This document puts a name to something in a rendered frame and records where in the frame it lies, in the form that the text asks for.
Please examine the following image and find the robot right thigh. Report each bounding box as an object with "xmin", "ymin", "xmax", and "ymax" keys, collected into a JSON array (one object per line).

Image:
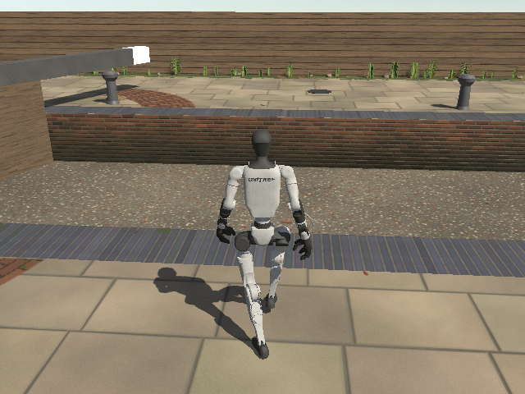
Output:
[{"xmin": 270, "ymin": 227, "xmax": 290, "ymax": 264}]

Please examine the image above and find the left robot forearm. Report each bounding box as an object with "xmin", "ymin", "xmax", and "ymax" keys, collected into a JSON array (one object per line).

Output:
[{"xmin": 217, "ymin": 198, "xmax": 231, "ymax": 229}]

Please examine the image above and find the robot left hand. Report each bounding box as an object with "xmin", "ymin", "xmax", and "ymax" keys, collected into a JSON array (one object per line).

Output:
[{"xmin": 217, "ymin": 226, "xmax": 235, "ymax": 244}]

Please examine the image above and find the robot right upper arm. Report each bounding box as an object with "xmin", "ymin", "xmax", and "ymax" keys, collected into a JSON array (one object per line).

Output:
[{"xmin": 279, "ymin": 165, "xmax": 301, "ymax": 212}]

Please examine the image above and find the humanoid robot head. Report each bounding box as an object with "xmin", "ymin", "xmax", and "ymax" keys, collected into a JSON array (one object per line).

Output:
[{"xmin": 248, "ymin": 130, "xmax": 276, "ymax": 169}]

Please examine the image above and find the right robot forearm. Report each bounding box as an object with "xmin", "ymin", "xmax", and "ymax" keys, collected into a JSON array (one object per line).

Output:
[{"xmin": 293, "ymin": 199, "xmax": 310, "ymax": 240}]

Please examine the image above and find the robot left upper arm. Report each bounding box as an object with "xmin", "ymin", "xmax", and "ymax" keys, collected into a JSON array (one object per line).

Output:
[{"xmin": 223, "ymin": 165, "xmax": 245, "ymax": 210}]

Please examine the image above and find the robot right hand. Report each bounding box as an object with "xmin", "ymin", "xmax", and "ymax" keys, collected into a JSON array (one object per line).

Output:
[{"xmin": 293, "ymin": 237, "xmax": 313, "ymax": 260}]

